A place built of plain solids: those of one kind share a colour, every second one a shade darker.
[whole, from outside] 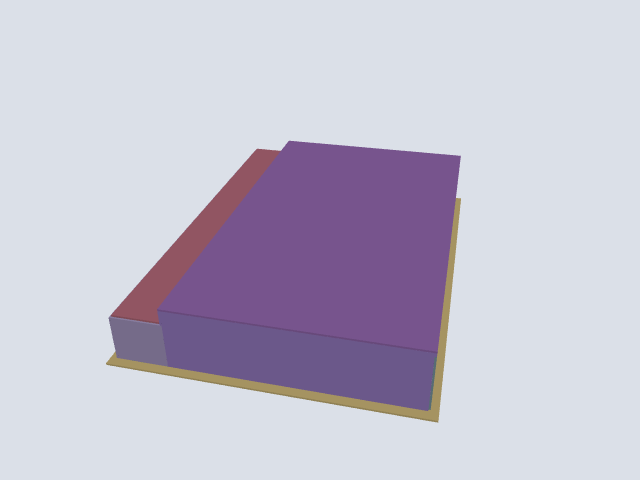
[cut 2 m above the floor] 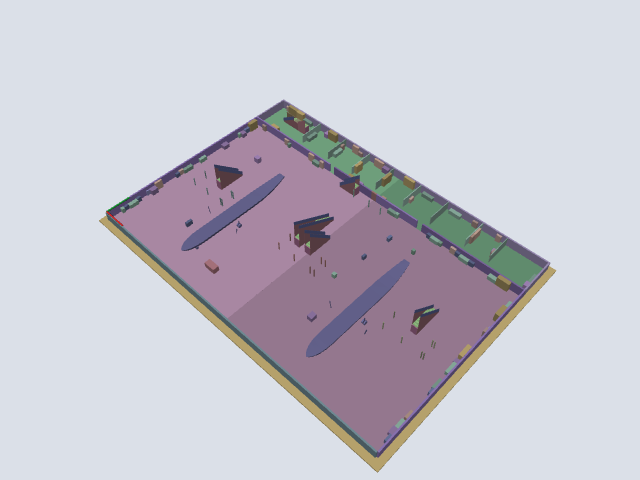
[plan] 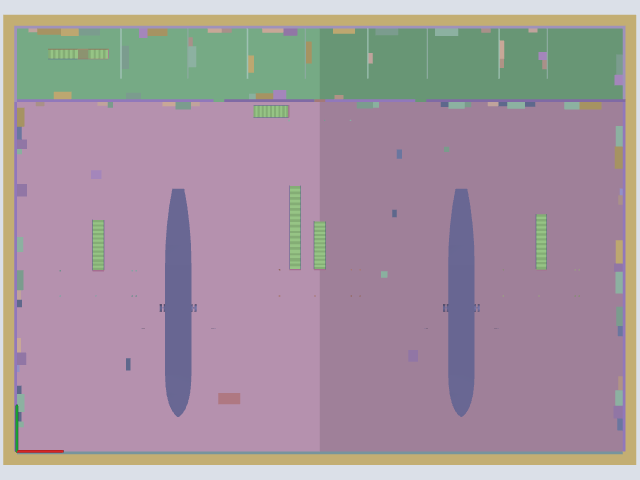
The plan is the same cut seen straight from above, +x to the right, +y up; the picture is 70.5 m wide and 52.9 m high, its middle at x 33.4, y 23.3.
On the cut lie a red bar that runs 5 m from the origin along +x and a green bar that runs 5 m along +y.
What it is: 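A wide hangar bay for two aircraft side by side, with a two-storey annex across its back, with two twin turboprop airliners in dock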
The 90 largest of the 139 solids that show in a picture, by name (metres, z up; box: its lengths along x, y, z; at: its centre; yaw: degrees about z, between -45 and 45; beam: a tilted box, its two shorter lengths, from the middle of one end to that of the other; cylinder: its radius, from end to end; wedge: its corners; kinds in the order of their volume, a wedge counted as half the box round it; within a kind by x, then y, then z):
{
 "floor_site_1": {"box": [69.76, 49.62, 0.3], "at": [33.38, 23.31, -0.45]},
 "roof_bay_1": {"box": [67.36, 39.12, 0.3], "at": [33.38, 19.26, 10.35]},
 "floor_bay_1": {"box": [33.38, 38.52, 0.3], "at": [16.69, 19.26, -0.15]},
 "floor_bay_2": {"box": [33.38, 38.52, 0.3], "at": [50.07, 19.26, -0.15]},
 "wall_bay_1": {"box": [0.3, 38.52, 10.2], "at": [-0.15, 19.26, 5.1]},
 "wall_bay_2": {"box": [21.95, 0.3, 10.2], "at": [10.68, 38.67, 5.1]},
 "wall_bay_3": {"box": [9.93, 0.3, 10.2], "at": [27.82, 38.67, 5.1]},
 "wall_bay_4": {"box": [9.93, 0.3, 10.2], "at": [38.94, 38.67, 5.1]},
 "wall_bay_5": {"box": [21.95, 0.3, 10.2], "at": [56.08, 38.67, 5.1]},
 "wall_bay_6": {"box": [0.3, 38.52, 10.2], "at": [66.91, 19.26, 5.1]},
 "door_bay_1": {"box": [66.76, 0.3, 9.6], "at": [33.38, -0.15, 4.8]},
 "wall_annex_1": {"box": [0.3, 8.1, 7.62], "at": [-0.15, 42.57, 3.81]},
 "wall_annex_2": {"box": [67.36, 0.3, 7.62], "at": [33.38, 46.77, 3.81]},
 "wall_annex_3": {"box": [0.3, 8.1, 7.62], "at": [66.91, 42.57, 3.81]},
 "floor_annex_ground_1": {"box": [33.38, 8.1, 0.3], "at": [16.69, 42.57, -0.15]},
 "floor_annex_ground_2": {"box": [33.38, 8.1, 0.3], "at": [50.07, 42.57, -0.15]},
 "roof_annex_1": {"box": [66.76, 8.1, 0.3], "at": [33.38, 42.57, 7.77]},
 "aircraft_1": {"wedge": [[16.33, 8.39, 2.5], [16.33, 14.62, 2.5], [16.47, 8.39, 1.87], [16.47, 14.62, 1.87], [16.87, 8.39, 1.37], [16.87, 14.62, 1.37], [17.46, 8.39, 1.09], [17.46, 14.62, 1.09], [18.1, 8.39, 1.09], [18.1, 14.62, 1.09], [18.68, 8.39, 1.37], [18.68, 14.62, 1.37], [19.08, 8.39, 1.87], [19.08, 14.62, 1.87], [19.23, 8.39, 2.5], [19.23, 14.62, 2.5]]},
 "aircraft_2": {"wedge": [[16.33, 8.39, 2.5], [16.37, 7.31, 2.49], [16.47, 8.39, 1.87], [16.51, 7.31, 1.88], [16.87, 8.39, 1.37], [16.9, 7.31, 1.39], [17.46, 7.31, 1.11], [17.46, 8.39, 1.09], [18.09, 7.31, 1.11], [18.1, 8.39, 1.09], [18.65, 7.31, 1.39], [18.68, 8.39, 1.37], [19.05, 7.31, 1.88], [19.08, 8.39, 1.87], [19.18, 7.31, 2.49], [19.23, 8.39, 2.5]]},
 "aircraft_3": {"wedge": [[16.33, 14.62, 2.5], [16.33, 20.57, 2.5], [16.47, 14.62, 1.87], [16.47, 20.57, 1.87], [16.87, 14.62, 1.37], [16.87, 20.57, 1.37], [17.46, 14.62, 1.09], [17.46, 20.57, 1.09], [18.1, 14.62, 1.09], [18.1, 20.57, 1.09], [18.68, 14.62, 1.37], [18.68, 20.57, 1.37], [19.08, 14.62, 1.87], [19.08, 20.57, 1.87], [19.23, 14.62, 2.5], [19.23, 20.57, 2.5]]},
 "aircraft_4": {"wedge": [[16.33, 20.57, 2.5], [16.37, 22.73, 2.54], [16.47, 20.57, 1.87], [16.51, 22.73, 1.93], [16.87, 20.57, 1.37], [16.9, 22.73, 1.44], [17.46, 20.57, 1.09], [17.46, 22.73, 1.17], [18.09, 22.73, 1.17], [18.1, 20.57, 1.09], [18.65, 22.73, 1.44], [18.68, 20.57, 1.37], [19.05, 22.73, 1.93], [19.08, 20.57, 1.87], [19.18, 22.73, 2.54], [19.23, 20.57, 2.5]]},
 "aircraft_5": {"wedge": [[16.37, 7.31, 2.49], [16.5, 6.23, 2.46], [16.51, 7.31, 1.88], [16.63, 6.23, 1.9], [16.9, 7.31, 1.39], [16.98, 6.23, 1.46], [17.46, 7.31, 1.11], [17.49, 6.23, 1.21], [18.06, 6.23, 1.21], [18.09, 7.31, 1.11], [18.57, 6.23, 1.46], [18.65, 7.31, 1.39], [18.93, 6.23, 1.9], [19.05, 6.23, 2.46], [19.05, 7.31, 1.88], [19.18, 7.31, 2.49]]},
 "aircraft_6": {"wedge": [[16.37, 22.73, 2.54], [16.51, 22.73, 1.93], [16.53, 24.9, 2.69], [16.65, 24.9, 2.15], [16.9, 22.73, 1.44], [17.0, 24.9, 1.71], [17.46, 22.73, 1.17], [17.5, 24.9, 1.47], [18.06, 24.9, 1.47], [18.09, 22.73, 1.17], [18.56, 24.9, 1.71], [18.65, 22.73, 1.44], [18.9, 24.9, 2.15], [19.02, 24.9, 2.69], [19.05, 22.73, 1.93], [19.18, 22.73, 2.54]]},
 "aircraft_7": {"wedge": [[16.5, 6.23, 2.46], [16.63, 6.23, 1.9], [16.73, 5.28, 2.41], [16.84, 5.28, 1.96], [16.98, 6.23, 1.46], [17.13, 5.28, 1.6], [17.49, 6.23, 1.21], [17.55, 5.28, 1.4], [18.01, 5.28, 1.4], [18.06, 6.23, 1.21], [18.43, 5.28, 1.6], [18.57, 6.23, 1.46], [18.72, 5.28, 1.96], [18.82, 5.28, 2.41], [18.93, 6.23, 1.9], [19.05, 6.23, 2.46]]},
 "aircraft_8": {"wedge": [[16.53, 24.9, 2.69], [16.65, 24.9, 2.15], [16.79, 27.06, 2.94], [16.89, 27.06, 2.51], [17.0, 24.9, 1.71], [17.16, 27.06, 2.16], [17.5, 24.9, 1.47], [17.56, 27.06, 1.97], [18.0, 27.06, 1.97], [18.06, 24.9, 1.47], [18.39, 27.06, 2.16], [18.56, 24.9, 1.71], [18.67, 27.06, 2.51], [18.76, 27.06, 2.94], [18.9, 24.9, 2.15], [19.02, 24.9, 2.69]]},
 "aircraft_9": {"wedge": [[16.79, 27.06, 2.94], [16.89, 27.06, 2.51], [17.13, 28.95, 3.23], [17.16, 27.06, 2.16], [17.19, 28.95, 2.94], [17.37, 28.95, 2.71], [17.56, 27.06, 1.97], [17.63, 28.95, 2.59], [17.92, 28.95, 2.59], [18.0, 27.06, 1.97], [18.18, 28.95, 2.71], [18.37, 28.95, 2.94], [18.39, 27.06, 2.16], [18.43, 28.95, 3.23], [18.67, 27.06, 2.51], [18.76, 27.06, 2.94]]},
 "aircraft_10": {"wedge": [[47.53, 8.39, 2.5], [47.53, 14.62, 2.5], [47.68, 8.39, 1.87], [47.68, 14.62, 1.87], [48.08, 8.39, 1.37], [48.08, 14.62, 1.37], [48.66, 8.39, 1.09], [48.66, 14.62, 1.09], [49.3, 8.39, 1.09], [49.3, 14.62, 1.09], [49.89, 8.39, 1.37], [49.89, 14.62, 1.37], [50.29, 8.39, 1.87], [50.29, 14.62, 1.87], [50.43, 8.39, 2.5], [50.43, 14.62, 2.5]]},
 "aircraft_11": {"wedge": [[47.53, 8.39, 2.5], [47.58, 7.31, 2.49], [47.68, 8.39, 1.87], [47.71, 7.31, 1.88], [48.08, 8.39, 1.37], [48.11, 7.31, 1.39], [48.66, 8.39, 1.09], [48.67, 7.31, 1.11], [49.3, 7.31, 1.11], [49.3, 8.39, 1.09], [49.86, 7.31, 1.39], [49.89, 8.39, 1.37], [50.25, 7.31, 1.88], [50.29, 8.39, 1.87], [50.39, 7.31, 2.49], [50.43, 8.39, 2.5]]},
 "aircraft_12": {"wedge": [[47.53, 14.62, 2.5], [47.53, 20.57, 2.5], [47.68, 14.62, 1.87], [47.68, 20.57, 1.87], [48.08, 14.62, 1.37], [48.08, 20.57, 1.37], [48.66, 14.62, 1.09], [48.66, 20.57, 1.09], [49.3, 14.62, 1.09], [49.3, 20.57, 1.09], [49.89, 14.62, 1.37], [49.89, 20.57, 1.37], [50.29, 14.62, 1.87], [50.29, 20.57, 1.87], [50.43, 14.62, 2.5], [50.43, 20.57, 2.5]]},
 "aircraft_13": {"wedge": [[47.53, 20.57, 2.5], [47.58, 22.73, 2.54], [47.68, 20.57, 1.87], [47.71, 22.73, 1.93], [48.08, 20.57, 1.37], [48.11, 22.73, 1.44], [48.66, 20.57, 1.09], [48.67, 22.73, 1.17], [49.3, 20.57, 1.09], [49.3, 22.73, 1.17], [49.86, 22.73, 1.44], [49.89, 20.57, 1.37], [50.25, 22.73, 1.93], [50.29, 20.57, 1.87], [50.39, 22.73, 2.54], [50.43, 20.57, 2.5]]},
 "aircraft_14": {"wedge": [[47.58, 7.31, 2.49], [47.71, 6.23, 2.46], [47.71, 7.31, 1.88], [47.83, 6.23, 1.9], [48.11, 7.31, 1.39], [48.19, 6.23, 1.46], [48.67, 7.31, 1.11], [48.7, 6.23, 1.21], [49.27, 6.23, 1.21], [49.3, 7.31, 1.11], [49.78, 6.23, 1.46], [49.86, 7.31, 1.39], [50.13, 6.23, 1.9], [50.25, 7.31, 1.88], [50.26, 6.23, 2.46], [50.39, 7.31, 2.49]]},
 "aircraft_15": {"wedge": [[47.58, 22.73, 2.54], [47.71, 22.73, 1.93], [47.73, 24.9, 2.69], [47.86, 24.9, 2.15], [48.11, 22.73, 1.44], [48.2, 24.9, 1.71], [48.67, 22.73, 1.17], [48.7, 24.9, 1.47], [49.26, 24.9, 1.47], [49.3, 22.73, 1.17], [49.76, 24.9, 1.71], [49.86, 22.73, 1.44], [50.11, 24.9, 2.15], [50.23, 24.9, 2.69], [50.25, 22.73, 1.93], [50.39, 22.73, 2.54]]},
 "aircraft_16": {"wedge": [[47.71, 6.23, 2.46], [47.83, 6.23, 1.9], [47.94, 5.28, 2.41], [48.04, 5.28, 1.96], [48.19, 6.23, 1.46], [48.33, 5.28, 1.6], [48.7, 6.23, 1.21], [48.75, 5.28, 1.4], [49.21, 5.28, 1.4], [49.27, 6.23, 1.21], [49.63, 5.28, 1.6], [49.78, 6.23, 1.46], [49.92, 5.28, 1.96], [50.03, 5.28, 2.41], [50.13, 6.23, 1.9], [50.26, 6.23, 2.46]]},
 "aircraft_17": {"wedge": [[47.73, 24.9, 2.69], [47.86, 24.9, 2.15], [48.0, 27.06, 2.94], [48.09, 27.06, 2.51], [48.2, 24.9, 1.71], [48.37, 27.06, 2.16], [48.7, 24.9, 1.47], [48.76, 27.06, 1.97], [49.2, 27.06, 1.97], [49.26, 24.9, 1.47], [49.6, 27.06, 2.16], [49.76, 24.9, 1.71], [49.87, 27.06, 2.51], [49.97, 27.06, 2.94], [50.11, 24.9, 2.15], [50.23, 24.9, 2.69]]},
 "aircraft_18": {"wedge": [[48.0, 27.06, 2.94], [48.09, 27.06, 2.51], [48.33, 28.95, 3.23], [48.37, 27.06, 2.16], [48.39, 28.95, 2.94], [48.58, 28.95, 2.71], [48.76, 27.06, 1.97], [48.84, 28.95, 2.59], [49.13, 28.95, 2.59], [49.2, 27.06, 1.97], [49.39, 28.95, 2.71], [49.57, 28.95, 2.94], [49.6, 27.06, 2.16], [49.63, 28.95, 3.23], [49.87, 27.06, 2.51], [49.97, 27.06, 2.94]]},
 "rack_1": {"box": [0.84, 2.1, 2.6], "at": [0.42, 36.82, 1.3]},
 "rack_2": {"box": [2.63, 0.7, 2.53], "at": [3.55, 46.27, 1.26]},
 "rack_3": {"box": [1.94, 0.81, 2.37], "at": [5.04, 39.22, 1.19]},
 "rack_4": {"box": [1.95, 0.84, 2.35], "at": [5.84, 46.2, 1.18]},
 "rack_5": {"box": [2.22, 0.84, 2.42], "at": [15.49, 46.2, 1.21]},
 "rack_6": {"box": [0.64, 1.91, 2.49], "at": [25.8, 42.69, 1.25]},
 "rack_7": {"box": [1.93, 0.66, 2.57], "at": [27.28, 39.15, 1.28]},
 "rack_8": {"box": [0.63, 2.44, 2.4], "at": [32.18, 43.97, 1.2]},
 "rack_9": {"box": [2.44, 0.6, 2.08], "at": [36.04, 46.32, 1.04]},
 "rack_10": {"box": [2.43, 0.84, 2.11], "at": [63.22, 38.1, 1.05]},
 "rack_11": {"box": [0.89, 2.44, 2.17], "at": [66.32, 32.38, 1.08]},
 "rack_12": {"box": [0.77, 2.56, 2.54], "at": [66.38, 22.0, 1.27]},
 "bench_1": {"box": [0.73, 2.21, 0.89], "at": [0.36, 18.87, 0.45]},
 "bench_2": {"box": [0.83, 2.0, 0.89], "at": [0.41, 5.34, 0.45]},
 "bench_3": {"box": [2.34, 0.77, 0.94], "at": [7.98, 46.24, 0.47]},
 "bench_4": {"box": [0.8, 2.57, 0.91], "at": [11.94, 43.43, 0.46]},
 "bench_5": {"box": [1.71, 0.83, 0.91], "at": [18.32, 38.11, 0.46]},
 "bench_6": {"box": [0.83, 2.33, 0.93], "at": [19.34, 43.5, 0.47]},
 "bench_7": {"box": [2.5, 0.75, 0.9], "at": [40.77, 46.25, 0.45]},
 "bench_8": {"box": [2.57, 0.84, 0.89], "at": [47.35, 46.2, 0.45]},
 "bench_9": {"box": [1.8, 0.77, 0.94], "at": [48.45, 38.14, 0.47]},
 "bench_10": {"box": [1.97, 0.75, 0.91], "at": [55.02, 38.15, 0.46]},
 "bench_11": {"box": [1.69, 0.84, 0.9], "at": [61.16, 38.1, 0.45]},
 "bench_12": {"box": [0.82, 1.71, 0.92], "at": [66.35, 5.9, 0.46]},
 "bench_13": {"box": [0.8, 2.38, 0.92], "at": [66.36, 18.6, 0.46]},
 "bench_14": {"box": [0.76, 2.25, 0.89], "at": [66.38, 34.73, 0.45]},
 "bench_15": {"box": [0.72, 2.11, 0.9], "at": [66.4, 14.88, 0.45]},
 "bench_16": {"box": [0.71, 2.24, 0.92], "at": [66.41, 42.63, 0.46]},
 "wall_part_annex_ground_1": {"box": [0.15, 5.55, 3.51], "at": [11.47, 43.85, 1.76]},
 "wall_part_annex_ground_2": {"box": [0.15, 5.55, 3.51], "at": [18.85, 43.85, 1.76]},
 "wall_part_annex_ground_3": {"box": [0.15, 5.55, 3.51], "at": [25.41, 43.85, 1.76]},
 "wall_part_annex_ground_4": {"box": [0.15, 5.55, 3.51], "at": [31.79, 43.85, 1.76]},
 "wall_part_annex_ground_5": {"box": [0.15, 5.55, 3.51], "at": [38.68, 43.85, 1.76]},
 "wall_part_annex_ground_6": {"box": [0.15, 5.55, 3.51], "at": [45.24, 43.85, 1.76]},
 "wall_part_annex_ground_7": {"box": [0.15, 5.55, 3.51], "at": [53.14, 43.85, 1.76]},
 "wall_part_annex_ground_8": {"box": [0.15, 5.55, 3.51], "at": [58.45, 43.85, 1.76]},
 "crate_1": {"box": [1.04, 1.37, 1.2], "at": [0.52, 10.22, 0.6]},
 "crate_2": {"box": [1.1, 1.38, 0.89], "at": [0.55, 28.79, 0.45]},
 "crate_3": {"box": [1.16, 0.98, 1.17], "at": [8.75, 30.51, 0.58]},
 "crate_4": {"box": [1.43, 1.01, 1.17], "at": [28.96, 39.32, 0.58]},
 "crate_5": {"box": [1.55, 0.82, 1.23], "at": [30.16, 46.21, 0.61]},
 "crate_6": {"box": [1.06, 1.29, 1.02], "at": [43.66, 10.52, 0.51]},
 "crate_7": {"box": [1.01, 1.41, 0.9], "at": [66.26, 4.34, 0.45]},
 "lockers_1": {"box": [0.46, 1.61, 1.87], "at": [0.23, 11.71, 0.94]},
 "lockers_2": {"box": [1.44, 0.47, 1.86], "at": [16.75, 38.29, 0.93]},
 "lockers_3": {"box": [1.56, 0.48, 1.87], "at": [21.8, 46.38, 0.94]},
 "lockers_4": {"box": [2.36, 0.48, 1.83], "at": [28.2, 46.38, 0.92]},
 "lockers_5": {"box": [0.48, 1.99, 1.9], "at": [53.46, 44.28, 0.95]},
 "lockers_6": {"box": [0.5, 1.54, 1.83], "at": [66.51, 7.52, 0.92]},
 "cart_1": {"box": [2.42, 1.24, 1.19], "at": [23.4, 5.81, 0.59]},
 "floor_l1a_1": {"box": [1.21, 1.01, 2.3], "at": [7.27, 43.77, 1.1]},
 "rail_1": {"wedge": [[30.03, 20.07, 5.18], [30.03, 20.07, 5.97], [30.03, 29.29, 0.24], [30.03, 29.29, 1.04], [30.08, 20.07, 5.18], [30.08, 20.07, 5.97], [30.08, 29.29, 0.24], [30.08, 29.29, 1.04]]},
 "rail_2": {"wedge": [[31.25, 20.07, 5.18], [31.25, 20.07, 5.97], [31.25, 29.29, 0.24], [31.25, 29.29, 1.04], [31.3, 20.07, 5.18], [31.3, 20.07, 5.97], [31.3, 29.29, 0.24], [31.3, 29.29, 1.04]]},
 "floor_wall_bay_door_1": {"box": [1.2, 0.3, 3.81], "at": [33.38, 38.67, 1.91]},
 "step_1": {"box": [1.17, 0.39, 2.67], "at": [30.67, 24.49, 1.28]}
}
